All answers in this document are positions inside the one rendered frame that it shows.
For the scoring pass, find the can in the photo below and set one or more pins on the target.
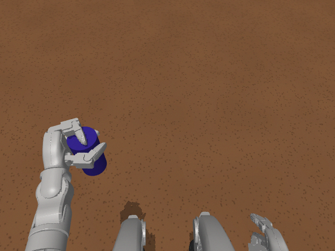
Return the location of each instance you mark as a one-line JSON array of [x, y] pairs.
[[92, 141]]

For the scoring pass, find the left robot arm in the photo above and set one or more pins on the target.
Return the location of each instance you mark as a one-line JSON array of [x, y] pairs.
[[51, 224]]

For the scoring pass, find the right robot hand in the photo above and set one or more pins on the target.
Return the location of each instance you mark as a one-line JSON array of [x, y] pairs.
[[273, 240]]

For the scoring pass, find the left robot hand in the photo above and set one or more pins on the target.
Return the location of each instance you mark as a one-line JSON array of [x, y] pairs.
[[56, 152]]

